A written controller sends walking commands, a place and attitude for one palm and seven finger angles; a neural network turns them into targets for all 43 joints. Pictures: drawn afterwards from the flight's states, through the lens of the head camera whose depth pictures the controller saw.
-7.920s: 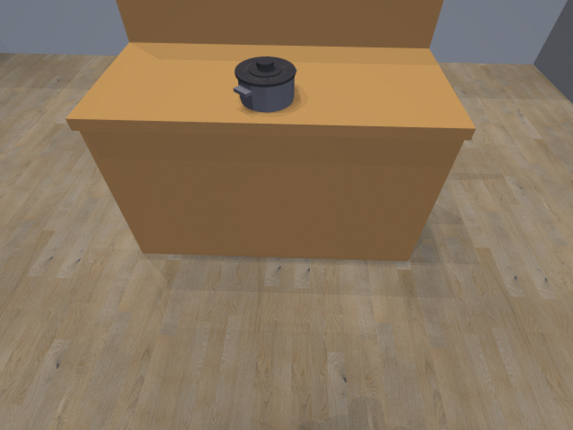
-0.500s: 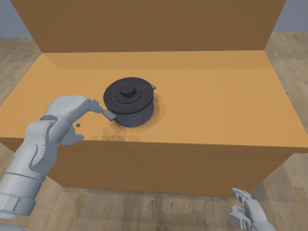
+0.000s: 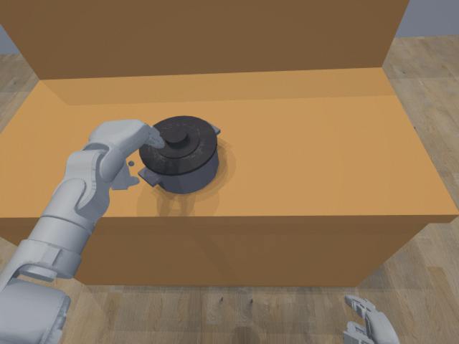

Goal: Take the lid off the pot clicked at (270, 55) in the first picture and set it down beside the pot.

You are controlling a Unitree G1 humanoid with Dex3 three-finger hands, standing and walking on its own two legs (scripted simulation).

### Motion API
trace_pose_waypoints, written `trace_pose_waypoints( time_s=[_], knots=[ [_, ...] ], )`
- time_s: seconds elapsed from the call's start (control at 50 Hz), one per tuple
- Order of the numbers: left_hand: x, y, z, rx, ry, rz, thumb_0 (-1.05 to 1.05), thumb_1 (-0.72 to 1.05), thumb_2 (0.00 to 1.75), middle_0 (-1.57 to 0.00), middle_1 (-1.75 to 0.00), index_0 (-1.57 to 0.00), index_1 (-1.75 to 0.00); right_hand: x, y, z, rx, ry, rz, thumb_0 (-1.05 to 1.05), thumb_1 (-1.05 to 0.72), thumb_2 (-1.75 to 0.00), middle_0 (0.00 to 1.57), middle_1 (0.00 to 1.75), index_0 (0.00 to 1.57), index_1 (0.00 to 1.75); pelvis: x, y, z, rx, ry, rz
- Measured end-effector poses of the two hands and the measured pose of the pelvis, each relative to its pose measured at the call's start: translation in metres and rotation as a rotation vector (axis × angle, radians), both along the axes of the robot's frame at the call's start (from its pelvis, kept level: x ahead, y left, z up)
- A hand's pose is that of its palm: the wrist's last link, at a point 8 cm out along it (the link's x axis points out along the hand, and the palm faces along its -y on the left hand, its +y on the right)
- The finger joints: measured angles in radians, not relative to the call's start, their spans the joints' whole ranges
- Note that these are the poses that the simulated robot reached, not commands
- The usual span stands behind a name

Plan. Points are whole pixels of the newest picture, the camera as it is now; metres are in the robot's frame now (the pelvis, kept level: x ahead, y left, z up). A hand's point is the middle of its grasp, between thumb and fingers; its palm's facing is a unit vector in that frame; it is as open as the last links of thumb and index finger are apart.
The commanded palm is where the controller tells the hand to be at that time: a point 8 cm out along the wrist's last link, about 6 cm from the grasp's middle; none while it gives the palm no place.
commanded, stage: move the open hand above the knob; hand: left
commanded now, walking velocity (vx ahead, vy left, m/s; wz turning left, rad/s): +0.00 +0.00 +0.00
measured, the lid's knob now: (176, 136) +0.52 +0.14 +0.03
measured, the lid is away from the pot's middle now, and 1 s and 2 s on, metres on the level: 0.00 0.00 0.00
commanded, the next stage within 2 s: lower the open fingers around the knob in 1.38 s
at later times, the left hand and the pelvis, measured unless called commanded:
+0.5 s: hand (156, 136) +0.45 +0.16 +0.10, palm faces -0.32 -0.06 -0.94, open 10.3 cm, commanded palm +0.46 +0.16 +0.16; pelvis +0.01 +0.00 +0.00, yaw +0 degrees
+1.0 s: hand (167, 119) +0.50 +0.14 +0.10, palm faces -0.33 -0.07 -0.94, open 10.3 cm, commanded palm +0.49 +0.15 +0.16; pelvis +0.02 +0.00 +0.00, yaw -3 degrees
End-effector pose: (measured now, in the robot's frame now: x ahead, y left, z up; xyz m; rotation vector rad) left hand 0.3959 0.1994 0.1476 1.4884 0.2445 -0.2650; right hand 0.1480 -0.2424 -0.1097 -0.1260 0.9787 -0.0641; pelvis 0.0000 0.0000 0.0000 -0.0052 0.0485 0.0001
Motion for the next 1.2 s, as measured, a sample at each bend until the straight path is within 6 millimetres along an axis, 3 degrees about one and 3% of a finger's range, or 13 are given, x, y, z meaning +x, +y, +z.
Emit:
trace_pose_waypoints(
  time_s=[0.48, 0.76, 0.92, 1.04, 1.2],
  knots=[
    [0.053, -0.038, 0.010, 0.008, -0.002, -0.003, 0.00, -0.26, 1.31, -0.82, -0.08, -0.81, -0.08, -0.031, -0.012, -0.011, -0.011, 0.092, -0.077, 0.01, -0.91, -0.90, 0.20, 0.30, 0.20, 0.29, 0.008, 0.000, -0.002, 0.001, 0.040, -0.005],
    [0.089, -0.061, 0.015, 0.001, 0.019, 0.005, 0.00, -0.26, 1.31, -0.82, -0.08, -0.81, -0.08, -0.080, -0.023, -0.018, -0.047, 0.191, -0.170, 0.01, -0.91, -0.90, 0.20, 0.30, 0.20, 0.29, 0.010, -0.001, -0.003, 0.003, 0.076, -0.026],
    [0.100, -0.059, 0.013, -0.009, 0.018, 0.019, 0.00, -0.26, 1.31, -0.81, -0.08, -0.81, -0.08, -0.104, -0.027, -0.017, -0.064, 0.234, -0.223, 0.01, -0.91, -0.90, 0.20, 0.30, 0.20, 0.29, 0.015, 0.000, -0.002, 0.003, 0.088, -0.044],
    [0.097, -0.051, 0.013, 0.000, 0.012, 0.028, 0.00, -0.26, 1.31, -0.81, -0.08, -0.81, -0.08, -0.101, -0.026, -0.016, -0.062, 0.234, -0.222, 0.01, -0.91, -0.90, 0.20, 0.30, 0.20, 0.29, 0.017, 0.001, -0.002, 0.001, 0.084, -0.042],
    [0.088, -0.051, 0.012, 0.010, 0.010, 0.008, 0.00, -0.26, 1.31, -0.82, -0.08, -0.81, -0.08, -0.073, -0.021, -0.015, -0.053, 0.177, -0.177, 0.01, -0.91, -0.90, 0.20, 0.30, 0.20, 0.29, 0.016, 0.003, -0.002, 0.000, 0.079, -0.027]
  ],
)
